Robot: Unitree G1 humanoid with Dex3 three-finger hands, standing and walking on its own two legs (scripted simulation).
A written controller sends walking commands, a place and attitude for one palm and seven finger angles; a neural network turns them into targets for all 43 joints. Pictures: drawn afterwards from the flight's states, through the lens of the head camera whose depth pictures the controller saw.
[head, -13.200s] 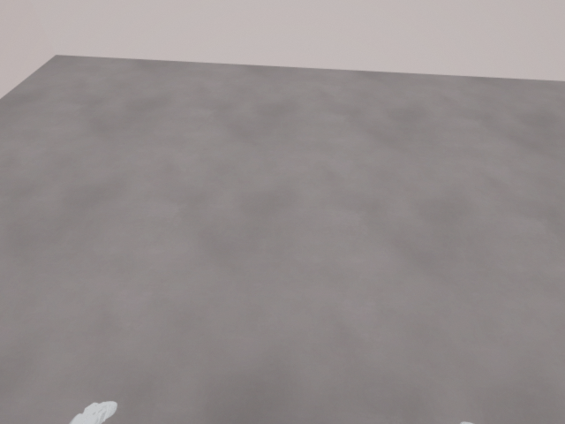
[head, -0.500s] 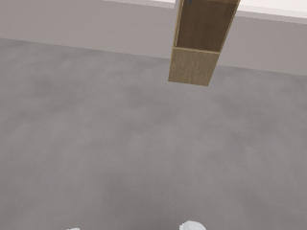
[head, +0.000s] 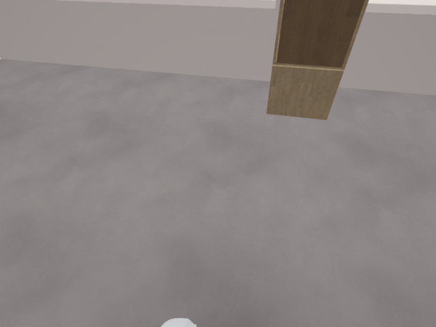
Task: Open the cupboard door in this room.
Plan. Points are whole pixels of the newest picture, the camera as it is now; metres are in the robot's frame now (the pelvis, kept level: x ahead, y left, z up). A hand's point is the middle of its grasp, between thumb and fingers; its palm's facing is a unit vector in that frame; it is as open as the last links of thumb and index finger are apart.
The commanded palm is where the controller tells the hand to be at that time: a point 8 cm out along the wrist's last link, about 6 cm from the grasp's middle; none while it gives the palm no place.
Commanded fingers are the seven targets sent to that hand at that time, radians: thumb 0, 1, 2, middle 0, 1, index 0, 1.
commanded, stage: turn or walk to find it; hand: left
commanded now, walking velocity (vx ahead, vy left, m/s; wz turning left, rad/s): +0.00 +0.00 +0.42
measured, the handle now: out of the picture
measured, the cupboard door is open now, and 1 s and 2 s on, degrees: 0 0 0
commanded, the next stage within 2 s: stand and wait in 0.02 s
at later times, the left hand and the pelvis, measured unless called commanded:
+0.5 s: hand out of the picture -0.03 +0.24 -0.17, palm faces +0.14 -0.97 -0.22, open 7.4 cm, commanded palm none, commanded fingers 0.00 0.90 0.90 -0.20 -0.30 -0.20 -0.30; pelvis -0.03 +0.05 +0.00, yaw +5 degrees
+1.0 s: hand out of the picture -0.07 +0.20 -0.18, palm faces +0.13 -0.98 -0.17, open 7.4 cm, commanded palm none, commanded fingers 0.00 0.90 0.90 -0.20 -0.30 -0.20 -0.30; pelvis -0.06 +0.03 +0.00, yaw +5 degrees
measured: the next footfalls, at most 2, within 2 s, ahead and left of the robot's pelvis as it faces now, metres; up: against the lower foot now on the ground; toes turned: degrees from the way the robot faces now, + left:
left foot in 0.20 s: -0.01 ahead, +0.17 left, +0.00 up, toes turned +8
right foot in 0.56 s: -0.03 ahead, -0.07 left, +0.00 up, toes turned -8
